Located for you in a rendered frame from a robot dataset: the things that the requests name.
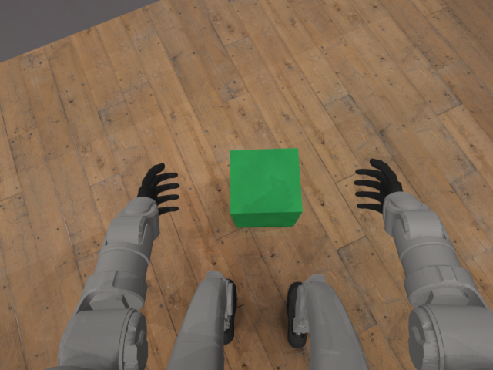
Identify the carton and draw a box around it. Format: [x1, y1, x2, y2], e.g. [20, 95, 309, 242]
[230, 148, 303, 227]

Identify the left robot thigh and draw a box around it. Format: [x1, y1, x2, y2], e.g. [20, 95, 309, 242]
[167, 277, 233, 370]

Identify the right robot hand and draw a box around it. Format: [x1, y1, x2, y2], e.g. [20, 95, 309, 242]
[354, 159, 403, 214]

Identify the right robot forearm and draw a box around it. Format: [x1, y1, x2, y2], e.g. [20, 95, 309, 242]
[383, 191, 493, 315]

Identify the left robot shin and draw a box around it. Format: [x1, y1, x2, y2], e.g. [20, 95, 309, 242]
[198, 271, 231, 329]

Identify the left robot hand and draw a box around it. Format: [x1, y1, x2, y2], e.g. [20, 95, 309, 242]
[137, 163, 179, 215]

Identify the robot right upper arm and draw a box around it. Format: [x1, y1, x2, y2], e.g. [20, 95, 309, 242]
[408, 304, 493, 370]

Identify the robot left upper arm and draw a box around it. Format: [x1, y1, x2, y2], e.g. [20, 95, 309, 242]
[45, 308, 148, 370]

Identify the left robot forearm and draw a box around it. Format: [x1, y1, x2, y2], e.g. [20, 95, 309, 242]
[57, 197, 159, 366]

